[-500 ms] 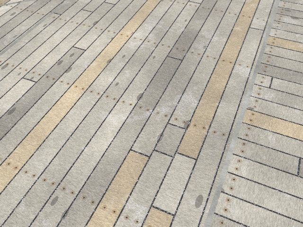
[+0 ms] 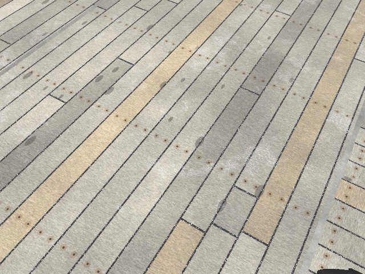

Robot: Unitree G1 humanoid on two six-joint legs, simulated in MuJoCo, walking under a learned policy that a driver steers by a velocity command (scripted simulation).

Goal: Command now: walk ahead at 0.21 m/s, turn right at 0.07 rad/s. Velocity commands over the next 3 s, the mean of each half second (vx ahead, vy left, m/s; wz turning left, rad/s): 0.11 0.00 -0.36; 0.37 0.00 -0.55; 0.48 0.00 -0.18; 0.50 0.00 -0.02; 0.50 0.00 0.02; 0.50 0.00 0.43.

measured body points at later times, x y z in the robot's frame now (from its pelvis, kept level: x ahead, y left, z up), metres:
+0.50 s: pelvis +0.08 -0.04 +0.00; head +0.12 -0.07 +0.45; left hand +0.28 +0.21 -0.08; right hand +0.16 -0.35 -0.11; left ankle +0.07 +0.10 -0.67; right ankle +0.07 -0.13 -0.73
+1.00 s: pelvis +0.25 -0.05 +0.01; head +0.27 -0.05 +0.46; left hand +0.50 +0.13 -0.10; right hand +0.18 -0.34 -0.10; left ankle +0.29 +0.05 -0.73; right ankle +0.18 -0.18 -0.66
